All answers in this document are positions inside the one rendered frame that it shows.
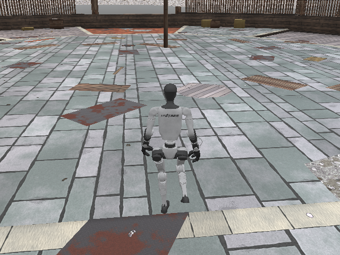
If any robot left forearm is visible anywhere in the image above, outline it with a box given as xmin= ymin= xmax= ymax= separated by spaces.
xmin=142 ymin=128 xmax=151 ymax=148

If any robot right hand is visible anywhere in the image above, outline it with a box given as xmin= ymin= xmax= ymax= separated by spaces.
xmin=188 ymin=150 xmax=200 ymax=163

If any robot right upper arm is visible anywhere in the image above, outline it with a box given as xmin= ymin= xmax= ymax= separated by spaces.
xmin=181 ymin=107 xmax=195 ymax=137

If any robot left hand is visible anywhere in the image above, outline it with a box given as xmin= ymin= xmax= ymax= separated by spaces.
xmin=141 ymin=146 xmax=153 ymax=156

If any humanoid robot head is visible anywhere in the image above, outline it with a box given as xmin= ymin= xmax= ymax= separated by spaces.
xmin=161 ymin=83 xmax=179 ymax=109

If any robot left upper arm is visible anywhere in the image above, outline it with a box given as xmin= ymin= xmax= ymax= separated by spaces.
xmin=145 ymin=107 xmax=159 ymax=136

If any right robot thigh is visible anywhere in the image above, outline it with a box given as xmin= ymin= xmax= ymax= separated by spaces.
xmin=176 ymin=147 xmax=188 ymax=173

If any robot right forearm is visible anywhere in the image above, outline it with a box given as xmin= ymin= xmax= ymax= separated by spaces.
xmin=189 ymin=129 xmax=199 ymax=151

